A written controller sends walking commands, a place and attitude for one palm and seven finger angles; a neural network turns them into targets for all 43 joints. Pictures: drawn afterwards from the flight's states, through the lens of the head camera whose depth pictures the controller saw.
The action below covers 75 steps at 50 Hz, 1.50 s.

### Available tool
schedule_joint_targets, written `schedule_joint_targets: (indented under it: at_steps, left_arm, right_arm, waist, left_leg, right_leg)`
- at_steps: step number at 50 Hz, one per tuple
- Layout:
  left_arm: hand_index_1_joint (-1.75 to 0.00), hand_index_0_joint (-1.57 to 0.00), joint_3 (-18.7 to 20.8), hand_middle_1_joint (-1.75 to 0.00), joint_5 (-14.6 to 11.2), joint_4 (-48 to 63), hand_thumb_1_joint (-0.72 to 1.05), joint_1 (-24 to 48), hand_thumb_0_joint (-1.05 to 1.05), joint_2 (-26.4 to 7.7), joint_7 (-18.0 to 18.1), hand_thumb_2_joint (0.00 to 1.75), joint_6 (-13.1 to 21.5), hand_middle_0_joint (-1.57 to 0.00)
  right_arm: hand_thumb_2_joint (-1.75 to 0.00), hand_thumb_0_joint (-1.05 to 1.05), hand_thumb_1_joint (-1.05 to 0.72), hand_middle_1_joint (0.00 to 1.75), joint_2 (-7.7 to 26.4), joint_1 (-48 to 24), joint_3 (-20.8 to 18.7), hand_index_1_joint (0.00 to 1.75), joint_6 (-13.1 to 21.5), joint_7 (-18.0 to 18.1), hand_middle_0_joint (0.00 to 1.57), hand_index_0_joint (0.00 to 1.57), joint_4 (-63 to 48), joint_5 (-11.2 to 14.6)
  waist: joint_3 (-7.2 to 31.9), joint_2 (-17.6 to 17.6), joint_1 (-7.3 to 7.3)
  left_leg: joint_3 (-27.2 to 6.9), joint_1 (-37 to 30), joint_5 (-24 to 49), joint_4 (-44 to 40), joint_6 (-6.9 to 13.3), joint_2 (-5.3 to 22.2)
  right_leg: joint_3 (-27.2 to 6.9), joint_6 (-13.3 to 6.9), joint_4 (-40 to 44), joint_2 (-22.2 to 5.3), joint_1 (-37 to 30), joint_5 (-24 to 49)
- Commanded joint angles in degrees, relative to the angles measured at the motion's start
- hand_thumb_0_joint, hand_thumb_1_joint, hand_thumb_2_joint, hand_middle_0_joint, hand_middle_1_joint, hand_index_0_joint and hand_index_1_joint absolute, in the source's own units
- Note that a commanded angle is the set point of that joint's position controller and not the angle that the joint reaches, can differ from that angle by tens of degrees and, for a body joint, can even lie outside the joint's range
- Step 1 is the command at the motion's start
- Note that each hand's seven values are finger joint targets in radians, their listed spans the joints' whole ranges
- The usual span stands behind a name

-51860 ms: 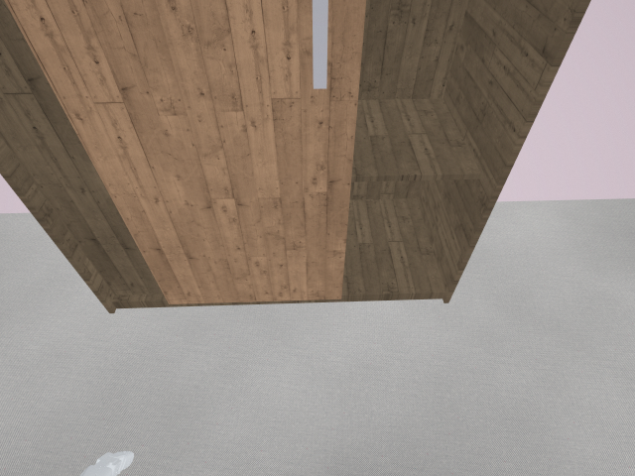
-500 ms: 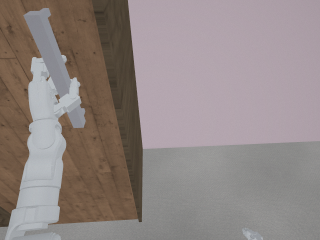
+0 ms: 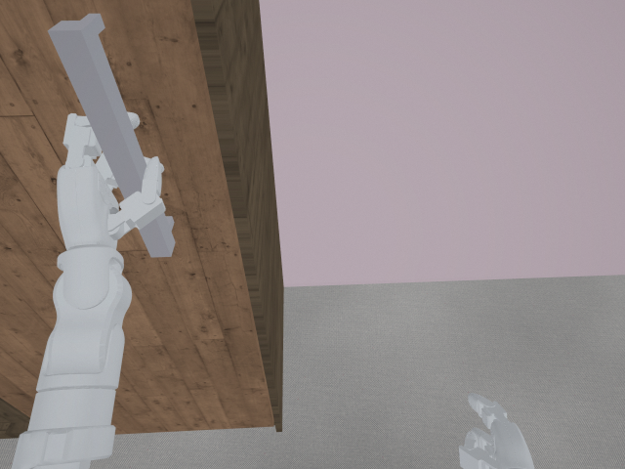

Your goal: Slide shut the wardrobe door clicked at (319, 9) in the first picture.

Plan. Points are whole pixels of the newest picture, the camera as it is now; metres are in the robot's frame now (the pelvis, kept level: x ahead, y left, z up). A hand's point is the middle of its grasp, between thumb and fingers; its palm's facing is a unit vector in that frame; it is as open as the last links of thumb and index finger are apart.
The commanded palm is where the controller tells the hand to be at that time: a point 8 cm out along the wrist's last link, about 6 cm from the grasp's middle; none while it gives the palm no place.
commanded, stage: stop walking and hold the door there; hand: left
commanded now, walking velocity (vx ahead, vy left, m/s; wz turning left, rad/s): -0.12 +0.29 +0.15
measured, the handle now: (133, 153) +0.38 +0.22 +0.25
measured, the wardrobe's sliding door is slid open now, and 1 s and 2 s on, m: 0.00 0.00 0.00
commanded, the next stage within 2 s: loosen the grip on the handle in 1.10 s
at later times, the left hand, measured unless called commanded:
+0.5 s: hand (140, 200) +0.33 +0.21 +0.22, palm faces +0.12 -0.98 -0.13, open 8.0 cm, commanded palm +0.30 +0.25 +0.20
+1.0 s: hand (138, 201) +0.33 +0.21 +0.22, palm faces +0.06 -0.99 -0.11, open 8.0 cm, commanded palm +0.31 +0.25 +0.20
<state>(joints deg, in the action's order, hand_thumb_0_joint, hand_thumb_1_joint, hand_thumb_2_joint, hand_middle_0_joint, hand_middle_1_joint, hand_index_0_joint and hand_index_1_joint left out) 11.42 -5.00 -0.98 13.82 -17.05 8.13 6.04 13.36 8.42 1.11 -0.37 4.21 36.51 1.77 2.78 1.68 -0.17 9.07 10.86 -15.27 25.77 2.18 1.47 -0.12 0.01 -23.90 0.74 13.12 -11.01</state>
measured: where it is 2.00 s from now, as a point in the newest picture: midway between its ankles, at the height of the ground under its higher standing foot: outside the picture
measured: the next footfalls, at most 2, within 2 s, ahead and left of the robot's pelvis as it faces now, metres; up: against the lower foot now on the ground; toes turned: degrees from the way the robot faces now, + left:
right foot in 0.54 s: -0.01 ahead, -0.02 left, +0.00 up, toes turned -7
left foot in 0.72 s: +0.02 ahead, +0.23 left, +0.00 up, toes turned -8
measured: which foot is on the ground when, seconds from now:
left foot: down 0.00-0.54, up 0.56-0.70, down 0.72-1.00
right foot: down 0.00-0.26, up 0.28-0.52, down 0.54-1.00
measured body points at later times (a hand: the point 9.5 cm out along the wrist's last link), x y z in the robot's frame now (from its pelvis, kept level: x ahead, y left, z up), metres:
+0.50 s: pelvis -0.04 +0.08 +0.00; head -0.02 +0.07 +0.45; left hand +0.31 +0.26 +0.23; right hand +0.10 -0.13 -0.12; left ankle -0.02 +0.10 -0.74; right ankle -0.05 -0.03 -0.72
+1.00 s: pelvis -0.05 +0.10 +0.00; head -0.04 +0.10 +0.45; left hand +0.32 +0.26 +0.23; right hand +0.11 -0.12 -0.10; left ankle -0.02 +0.24 -0.74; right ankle -0.05 -0.02 -0.74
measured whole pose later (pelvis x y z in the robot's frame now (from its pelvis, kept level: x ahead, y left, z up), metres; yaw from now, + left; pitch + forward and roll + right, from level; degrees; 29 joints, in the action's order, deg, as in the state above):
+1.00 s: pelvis -0.05 +0.10 +0.00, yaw -3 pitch -1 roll +0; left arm 2.6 -3.4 -3.2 23.5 -12.3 7.6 3.1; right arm 10.2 7.5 2.9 -0.9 3.4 38.1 1.0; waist -1.6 1.0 0.1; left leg 2.2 13.5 -13.0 27.9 -1.9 3.5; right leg 3.5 0.5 -27.5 -1.7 11.9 -14.3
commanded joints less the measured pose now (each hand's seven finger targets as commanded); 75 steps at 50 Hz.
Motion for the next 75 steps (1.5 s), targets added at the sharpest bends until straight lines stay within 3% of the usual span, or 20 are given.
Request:
schedule_joint_targets:
  at_steps: [1,6,10,14,17,25,26,27,28,33,37,42,47,59,60,61,63,65,71,75]
  left_arm:
    - [-1.40,-0.45,0.03,-1.40,1.62,9.73,0.90,12.63,0.00,-9.20,-0.78,0.90,2.36,-0.45]
    - [-1.40,-0.45,1.76,-1.40,1.61,9.14,0.90,14.01,0.00,-10.77,-0.84,0.90,1.32,-0.45]
    - [-1.40,-0.45,3.49,-1.40,2.08,8.55,0.90,15.04,0.00,-12.53,-0.69,0.90,0.88,-0.45]
    - [-1.40,-0.45,-3.90,-1.40,2.66,12.99,0.90,17.81,0.00,-6.01,-2.00,0.90,2.57,-0.45]
    - [-1.40,-0.45,-3.81,-1.40,2.02,12.56,0.90,20.70,0.00,-6.11,-1.99,0.90,2.89,-0.45]
    - [-1.40,-0.45,-6.76,-1.40,0.52,12.39,0.90,24.13,0.00,-2.58,-2.38,0.90,0.67,-0.45]
    - [-1.40,-0.45,-5.21,-1.40,1.18,12.51,0.90,24.49,0.00,-4.58,-2.16,0.90,1.19,-0.45]
    - [-1.40,-0.45,-3.82,-1.40,1.35,9.57,0.90,24.11,0.00,-5.49,-1.88,0.90,0.79,-0.45]
    - [-1.40,-0.45,-4.34,-1.40,0.20,8.10,0.90,27.12,0.00,-4.05,-2.29,0.90,-0.30,-0.45]
    - [-1.40,-0.45,-2.23,-1.40,1.27,9.28,0.90,28.93,0.00,-6.58,-1.81,0.90,0.65,-0.45]
    - [-1.40,-0.45,-7.51,-1.40,1.00,8.13,0.90,29.20,0.00,-1.90,-2.05,0.90,0.32,-0.45]
    - [-1.40,-0.45,-7.81,-1.40,1.36,8.02,0.90,27.60,0.00,-1.96,-2.14,0.90,0.67,-0.45]
    - [-1.40,-0.45,-9.16,-1.40,1.25,8.47,0.90,26.43,0.00,-1.02,-2.34,0.90,0.84,-0.45]
    - [-1.40,-0.45,-9.76,-1.40,0.99,6.48,0.90,27.09,0.00,-0.14,-2.52,0.90,0.26,-0.45]
    - [-1.40,-0.45,20.21,-1.40,9.11,9.77,0.90,75.62,0.00,-41.27,-2.98,0.90,2.16,-0.45]
    - [-1.40,-0.45,1.59,-1.40,7.80,-26.65,0.78,54.75,0.00,-7.73,-5.84,0.84,-4.49,-0.45]
    - [-1.40,-0.45,-3.61,-1.40,0.45,-11.22,0.54,36.12,0.00,4.01,-6.88,0.73,-2.61,-0.45]
    - [-1.40,-0.45,2.72,-1.40,-2.18,-7.49,0.30,41.65,0.00,-4.04,-6.74,0.61,0.81,-0.45]
    - [-1.38,-0.44,-1.64,-1.38,-1.76,-16.06,-0.43,44.52,0.00,-3.64,-5.30,0.26,9.25,-0.44]
    - [-1.32,-0.38,-2.92,-1.32,1.21,-16.06,-0.55,48.47,0.00,-5.76,-4.43,0.20,14.33,-0.38]
  right_arm:
    - [-0.90,0.00,-0.90,0.30,6.06,-5.09,-3.12,0.30,1.19,-0.06,0.20,0.20,-8.89,0.13]
    - [-0.90,0.00,-0.90,0.30,5.67,-5.68,-3.06,0.30,-0.40,-0.23,0.20,0.20,-9.84,0.08]
    - [-0.90,0.00,-0.90,0.30,5.57,-5.46,-3.21,0.30,-1.65,-0.24,0.20,0.20,-9.58,-0.29]
    - [-0.90,0.00,-0.90,0.30,6.03,-6.84,-2.69,0.30,-1.52,-1.16,0.20,0.20,-11.27,-0.32]
    - [-0.90,0.00,-0.90,0.30,6.85,-5.52,-3.26,0.30,-0.43,-1.42,0.20,0.20,-8.99,-0.43]
    - [-0.90,0.00,-0.90,0.30,5.61,-8.75,-2.04,0.30,2.15,-2.09,0.20,0.20,-8.26,-1.77]
    - [-0.90,0.00,-0.90,0.30,5.99,-6.80,-2.37,0.30,1.77,-2.18,0.20,0.20,-7.28,-1.05]
    - [-0.90,0.00,-0.90,0.30,5.99,-5.01,-2.08,0.30,1.14,-2.09,0.20,0.20,-7.27,0.11]
    - [-0.90,0.00,-0.90,0.30,4.08,-5.92,-1.37,0.30,1.12,-1.63,0.20,0.20,-7.91,-0.27]
    - [-0.90,0.00,-0.90,0.30,4.16,-6.42,-0.47,0.30,1.76,0.43,0.20,0.20,-4.90,-1.52]
    - [-0.90,0.00,-0.90,0.30,5.13,-7.84,-1.20,0.30,1.64,0.11,0.20,0.20,-7.03,-0.29]
    - [-0.90,0.00,-0.90,0.30,4.59,-6.74,-1.36,0.30,2.06,0.00,0.20,0.20,-5.79,-0.68]
    - [-0.90,0.00,-0.90,0.30,4.01,-6.39,-1.19,0.30,2.34,-0.32,0.20,0.20,-6.22,-0.68]
    - [-0.90,0.00,-0.90,0.30,3.33,-6.36,-0.55,0.30,2.30,-0.03,0.20,0.20,-7.13,-0.63]
    - [-0.90,0.00,-0.90,0.30,6.39,-5.09,-5.26,0.30,5.01,-0.58,0.20,0.20,-7.76,-2.02]
    - [-0.90,0.00,-0.90,0.30,4.24,-3.76,-3.45,0.30,8.51,-1.76,0.20,0.20,-4.38,-1.96]
    - [-0.90,0.00,-0.90,0.30,5.09,0.64,-3.28,0.30,8.65,-2.00,0.20,0.20,-4.55,1.16]
    - [-0.90,0.00,-0.90,0.30,6.00,-1.58,-2.97,0.30,8.86,-1.09,0.20,0.20,-3.82,0.58]
    - [-0.90,0.00,-0.90,0.30,6.50,-3.38,-1.50,0.30,11.50,-1.10,0.20,0.20,-4.49,1.06]
    - [-0.90,0.00,-0.90,0.30,6.44,-2.09,-1.81,0.30,13.11,-1.56,0.20,0.20,-4.78,0.62]
  waist:
    - [9.94,-6.16,0.13]
    - [10.46,-13.77,0.93]
    - [11.70,-12.83,0.36]
    - [10.81,8.87,0.79]
    - [10.50,-3.22,0.22]
    - [11.90,3.25,4.23]
    - [14.96,-11.10,4.67]
    - [12.22,-25.35,3.14]
    - [7.62,-17.00,0.91]
    - [11.22,-6.04,-0.22]
    - [9.51,2.92,0.71]
    - [6.98,-7.00,-0.14]
    - [11.25,0.62,-0.16]
    - [11.07,-4.47,0.07]
    - [1.39,-20.49,2.99]
    - [19.56,-13.86,-3.86]
    - [21.19,-0.99,-0.29]
    - [19.73,6.47,0.73]
    - [1.66,-12.04,-1.00]
    - [5.04,-7.00,-0.81]
  left_leg:
    - [-7.49,-0.04,9.67,3.68,-1.71,3.58]
    - [-9.35,6.66,-3.14,5.24,-1.97,1.88]
    - [-7.61,-0.32,8.52,-2.16,-1.34,2.78]
    - [-21.74,-9.80,33.41,-7.17,6.16,15.62]
    - [-19.86,-11.98,35.40,-5.41,-3.49,15.10]
    - [-5.12,-3.79,45.98,3.50,-19.47,3.71]
    - [-3.66,0.92,30.19,26.40,-16.63,-0.23]
    - [-12.95,9.81,-10.52,41.62,-7.76,-1.14]
    - [-17.27,13.21,-14.52,36.72,-4.29,0.42]
    - [-4.59,-2.60,3.42,2.37,-2.70,-1.69]
    - [-18.17,-5.23,19.58,-1.90,2.29,10.55]
    - [-10.84,-0.37,16.49,-0.01,-1.56,5.41]
    - [-10.64,-4.30,22.04,-0.81,-1.67,6.17]
    - [-9.10,-4.15,15.64,-0.81,-1.70,4.66]
    - [-5.11,3.02,14.28,5.06,-0.57,4.07]
    - [-5.42,-1.66,24.03,-4.20,-1.74,-2.44]
    - [-6.37,-9.34,26.92,-0.21,-4.57,-0.38]
    - [-5.88,-10.48,13.75,-0.21,-4.17,-1.47]
    - [-6.74,3.93,-8.32,-1.70,-2.26,-1.67]
    - [-6.62,5.22,-10.29,0.57,-1.90,-2.26]
  right_leg:
    - [-13.06,-4.22,1.93,-15.36,-4.55,27.26]
    - [-13.64,-6.18,-0.25,-21.79,-8.55,34.51]
    - [-7.23,-2.75,-6.09,-18.52,-3.13,24.93]
    - [1.83,1.96,-32.62,-4.15,15.01,-20.16]
    - [0.07,1.39,-39.63,-4.26,18.51,-17.17]
    - [8.02,-4.54,7.20,-1.51,-13.56,-5.26]
    - [-2.49,-11.45,10.71,-11.77,-15.75,5.53]
    - [-18.68,-18.49,8.05,-23.98,-8.44,15.66]
    - [-16.60,-16.27,6.62,-25.45,-6.27,20.87]
    - [0.23,-5.95,0.89,-11.45,-0.44,-3.75]
    - [2.70,0.30,-6.91,-2.61,0.51,-0.86]
    - [0.61,-0.51,-0.34,-5.77,-3.84,6.84]
    - [1.08,-0.25,-0.85,-5.19,-4.98,11.38]
    - [-0.03,-0.13,3.17,-6.15,-3.68,8.39]
    - [-5.52,1.29,7.13,-5.11,-2.60,20.25]
    - [1.85,-3.32,-6.20,-0.75,-7.02,29.24]
    - [5.30,-2.28,-5.87,0.16,-2.21,17.04]
    - [2.93,-1.57,-1.32,-0.45,-0.68,7.68]
    - [0.47,-0.33,2.80,-0.91,7.24,-17.44]
    - [-0.78,-0.59,0.57,-0.94,8.06,-19.51]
